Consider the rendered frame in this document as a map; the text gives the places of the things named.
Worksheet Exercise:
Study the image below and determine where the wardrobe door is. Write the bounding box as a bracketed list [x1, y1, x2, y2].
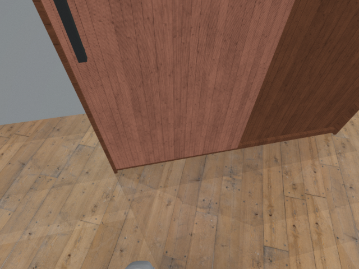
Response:
[41, 0, 295, 169]
[240, 0, 359, 142]

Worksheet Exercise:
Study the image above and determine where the handle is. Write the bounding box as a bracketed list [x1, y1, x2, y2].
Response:
[53, 0, 88, 63]

